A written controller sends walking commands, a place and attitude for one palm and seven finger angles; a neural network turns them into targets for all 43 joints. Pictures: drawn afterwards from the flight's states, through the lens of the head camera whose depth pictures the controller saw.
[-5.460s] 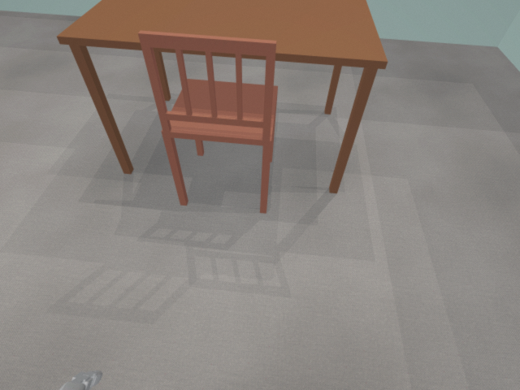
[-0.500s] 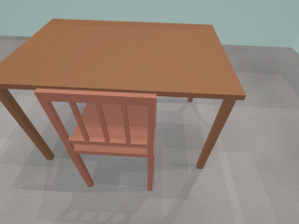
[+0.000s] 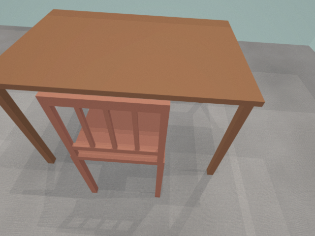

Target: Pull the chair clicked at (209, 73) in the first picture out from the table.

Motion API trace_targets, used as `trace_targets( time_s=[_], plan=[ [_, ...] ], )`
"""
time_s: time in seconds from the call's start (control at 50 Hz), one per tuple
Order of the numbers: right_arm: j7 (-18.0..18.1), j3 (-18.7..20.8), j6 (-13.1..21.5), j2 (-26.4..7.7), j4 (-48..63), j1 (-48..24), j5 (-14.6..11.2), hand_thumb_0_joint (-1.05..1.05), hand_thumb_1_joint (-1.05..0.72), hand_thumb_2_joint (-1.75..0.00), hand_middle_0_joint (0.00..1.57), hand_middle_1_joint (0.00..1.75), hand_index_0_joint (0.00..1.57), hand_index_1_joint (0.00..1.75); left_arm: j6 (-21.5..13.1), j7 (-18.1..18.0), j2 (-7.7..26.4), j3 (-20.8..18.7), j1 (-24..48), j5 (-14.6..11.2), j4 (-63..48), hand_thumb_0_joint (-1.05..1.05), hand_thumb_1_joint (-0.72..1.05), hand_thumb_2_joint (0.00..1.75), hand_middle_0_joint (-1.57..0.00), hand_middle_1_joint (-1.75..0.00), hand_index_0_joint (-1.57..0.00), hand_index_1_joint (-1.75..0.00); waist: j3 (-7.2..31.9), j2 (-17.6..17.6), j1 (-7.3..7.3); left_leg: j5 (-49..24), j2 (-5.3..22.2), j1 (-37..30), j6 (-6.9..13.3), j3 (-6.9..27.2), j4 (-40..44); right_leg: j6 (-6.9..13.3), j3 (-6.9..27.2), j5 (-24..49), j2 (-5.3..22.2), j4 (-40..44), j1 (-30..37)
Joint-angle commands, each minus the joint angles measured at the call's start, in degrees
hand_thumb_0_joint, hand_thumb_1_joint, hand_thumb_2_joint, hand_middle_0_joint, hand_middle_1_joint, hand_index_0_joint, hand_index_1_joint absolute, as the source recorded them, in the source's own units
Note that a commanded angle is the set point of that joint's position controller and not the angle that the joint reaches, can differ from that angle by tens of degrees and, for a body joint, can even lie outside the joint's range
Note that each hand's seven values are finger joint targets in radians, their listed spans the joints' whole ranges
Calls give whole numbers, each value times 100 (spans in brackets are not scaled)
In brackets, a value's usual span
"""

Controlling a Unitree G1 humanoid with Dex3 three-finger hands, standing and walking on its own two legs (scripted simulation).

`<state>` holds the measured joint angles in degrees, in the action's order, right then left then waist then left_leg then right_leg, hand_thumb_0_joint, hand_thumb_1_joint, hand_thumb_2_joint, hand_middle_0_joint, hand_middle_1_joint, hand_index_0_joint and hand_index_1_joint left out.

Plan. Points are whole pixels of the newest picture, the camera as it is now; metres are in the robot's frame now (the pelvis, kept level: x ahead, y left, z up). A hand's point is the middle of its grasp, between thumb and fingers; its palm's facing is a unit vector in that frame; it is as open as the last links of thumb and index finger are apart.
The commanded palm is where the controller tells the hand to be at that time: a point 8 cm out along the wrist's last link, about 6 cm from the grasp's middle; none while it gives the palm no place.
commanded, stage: look again from close up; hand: left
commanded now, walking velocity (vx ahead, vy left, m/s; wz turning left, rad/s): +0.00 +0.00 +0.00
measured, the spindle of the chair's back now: (110, 130) +0.49 +0.20 -0.10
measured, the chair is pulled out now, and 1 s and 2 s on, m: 0.00 0.00 0.00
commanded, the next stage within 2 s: raise the hand toward the chair's back in 1.06 s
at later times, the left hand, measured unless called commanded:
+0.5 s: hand out of the picture +0.01 +0.18 -0.18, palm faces +0.00 -0.98 -0.20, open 7.4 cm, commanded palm none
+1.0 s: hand out of the picture +0.02 +0.17 -0.18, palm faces +0.00 -0.98 -0.18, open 7.4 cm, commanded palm none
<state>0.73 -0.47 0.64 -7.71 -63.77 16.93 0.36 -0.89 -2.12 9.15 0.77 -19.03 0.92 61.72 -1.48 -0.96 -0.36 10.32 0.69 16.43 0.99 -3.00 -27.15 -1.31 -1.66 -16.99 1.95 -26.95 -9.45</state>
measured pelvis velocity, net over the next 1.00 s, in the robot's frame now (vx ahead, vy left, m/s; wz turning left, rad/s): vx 0.03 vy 0.01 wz -0.01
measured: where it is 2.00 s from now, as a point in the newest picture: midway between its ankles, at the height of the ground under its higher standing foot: outside the picture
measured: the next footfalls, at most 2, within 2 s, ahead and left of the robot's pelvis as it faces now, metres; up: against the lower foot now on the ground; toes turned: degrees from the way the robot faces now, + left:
none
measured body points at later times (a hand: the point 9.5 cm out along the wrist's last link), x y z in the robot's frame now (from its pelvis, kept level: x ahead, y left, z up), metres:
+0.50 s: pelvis +0.02 +0.01 +0.00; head +0.03 +0.02 +0.45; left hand +0.02 +0.23 -0.16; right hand +0.05 -0.23 -0.15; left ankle +0.05 +0.11 -0.74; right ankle -0.03 -0.13 -0.74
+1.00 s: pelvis +0.03 +0.01 +0.00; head +0.04 +0.01 +0.45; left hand +0.02 +0.23 -0.16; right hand +0.03 -0.22 -0.15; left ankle +0.05 +0.11 -0.74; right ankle -0.03 -0.13 -0.74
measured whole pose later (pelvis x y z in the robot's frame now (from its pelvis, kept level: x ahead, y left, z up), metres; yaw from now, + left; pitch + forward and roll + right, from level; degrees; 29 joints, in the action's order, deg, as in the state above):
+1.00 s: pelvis +0.03 +0.01 +0.00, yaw -1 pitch -1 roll +1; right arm 1.3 -0.8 1.2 -8.8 -66.1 14.8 0.2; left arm -1.2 -2.3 9.0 0.9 -18.3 1.1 64.0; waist -0.9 -1.6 0.2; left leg 11.5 -0.5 11.6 1.5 -4.2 -23.6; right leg -2.2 -0.7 -17.6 3.2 -23.0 -4.8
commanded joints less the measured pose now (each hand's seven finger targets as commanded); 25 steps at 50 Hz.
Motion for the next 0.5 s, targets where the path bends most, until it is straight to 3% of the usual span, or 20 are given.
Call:
trace_targets(
  time_s=[0.0, 0.12, 0.16, 0.48],
  plan=[
    [34, 144, 117, -695, 153, 169, -11, 0, -90, -90, 20, 30, 20, 30, -81, -23, 541, -111, -410, -6, -79, 0, 90, 90, -20, -30, -20, -30, -184, 177, 13, -12, 481, -420, 74, 571, 635, 231, 341, 313, 355, 587, -519],
    [42, 149, 121, -703, 132, -9, -15, 0, -90, -90, 20, 30, 20, 30, -86, -27, 540, -102, -455, 15, 15, 0, 90, 90, -20, -30, -20, -30, -280, 78, 39, -114, 483, -514, 87, 537, 686, 209, 351, 427, 371, 668, -505],
    [42, 143, 135, -756, 146, -44, -8, 0, -90, -90, 20, 30, 20, 30, -94, -29, 553, -103, -466, 11, 24, 0, 90, 90, -20, -30, -20, -30, -119, 84, 33, -316, 480, -631, 88, 519, 639, 202, 354, 595, 404, 631, -434],
    [54, 106, 152, -846, 87, -178, -6, 0, -90, -90, 20, 30, 20, 30, -83, -28, 652, -114, -353, 5, 39, 0, 90, 90, -20, -30, -20, -30, -40, 91, 68, -813, 498, -752, 104, 503, 676, 153, 310, 921, 450, 657, -169]
  ],
)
